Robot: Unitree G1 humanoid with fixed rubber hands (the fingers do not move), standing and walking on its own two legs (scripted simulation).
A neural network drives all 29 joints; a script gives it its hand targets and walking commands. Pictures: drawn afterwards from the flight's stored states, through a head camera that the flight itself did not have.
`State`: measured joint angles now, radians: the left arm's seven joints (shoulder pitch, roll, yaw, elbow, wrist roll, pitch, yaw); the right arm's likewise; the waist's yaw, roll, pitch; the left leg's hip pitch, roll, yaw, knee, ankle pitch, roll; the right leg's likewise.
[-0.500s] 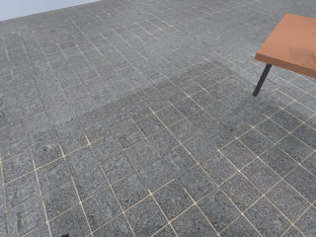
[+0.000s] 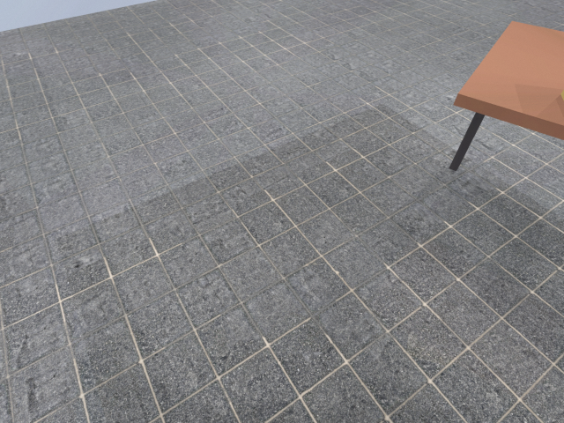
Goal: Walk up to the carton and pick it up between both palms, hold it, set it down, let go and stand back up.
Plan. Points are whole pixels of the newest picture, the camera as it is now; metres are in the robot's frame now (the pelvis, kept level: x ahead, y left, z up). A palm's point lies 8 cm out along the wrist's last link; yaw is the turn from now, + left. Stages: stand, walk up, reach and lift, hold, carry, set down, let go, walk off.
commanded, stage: stand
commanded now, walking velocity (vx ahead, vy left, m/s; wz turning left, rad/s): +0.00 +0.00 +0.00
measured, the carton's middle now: out of the picture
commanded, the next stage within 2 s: walk up in 0.30 s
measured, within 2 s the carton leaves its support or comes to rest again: neither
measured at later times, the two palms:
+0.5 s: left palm out of the picture +0.09 +0.31 -0.11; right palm out of the picture +0.09 -0.29 -0.11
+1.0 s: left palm (197, 378) +0.22 +0.17 -0.12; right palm out of the picture +0.06 -0.48 -0.10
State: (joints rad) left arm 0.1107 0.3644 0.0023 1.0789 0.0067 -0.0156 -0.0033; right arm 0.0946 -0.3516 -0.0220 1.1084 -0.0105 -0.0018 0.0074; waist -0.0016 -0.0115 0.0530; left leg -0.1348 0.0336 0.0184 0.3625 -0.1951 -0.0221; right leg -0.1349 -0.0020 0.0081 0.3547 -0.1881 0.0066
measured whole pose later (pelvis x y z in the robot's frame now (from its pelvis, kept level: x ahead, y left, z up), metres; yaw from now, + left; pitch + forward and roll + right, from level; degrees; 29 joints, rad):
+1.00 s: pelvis +0.08 -0.13 -0.02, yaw -17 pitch -2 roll -1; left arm 0.31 0.42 0.09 0.83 0.03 0.01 -0.10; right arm 0.23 -0.45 -0.07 0.93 0.00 -0.04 0.01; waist 0.04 0.00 0.06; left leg -0.42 0.11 0.10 1.09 -0.50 0.03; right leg -0.26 0.02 -0.03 0.58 -0.28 -0.02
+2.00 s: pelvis +0.33 -0.41 -0.03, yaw -35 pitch -1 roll -1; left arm 0.38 0.45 0.05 0.75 0.02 -0.03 -0.06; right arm 0.28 -0.42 -0.06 0.77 -0.01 -0.10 0.02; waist 0.05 -0.06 0.08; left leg -0.43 0.07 0.11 0.65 -0.21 0.04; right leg -0.20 0.03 -0.04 0.68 -0.44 -0.04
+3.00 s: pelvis +0.38 -0.53 -0.02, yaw -31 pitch -2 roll +0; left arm 0.20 0.39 0.01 1.00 0.01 -0.04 0.00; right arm 0.20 -0.41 -0.03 1.01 -0.01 0.00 0.02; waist 0.01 0.00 0.04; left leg -0.24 0.03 -0.01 0.61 -0.34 -0.02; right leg -0.29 -0.04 -0.10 0.58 -0.24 -0.01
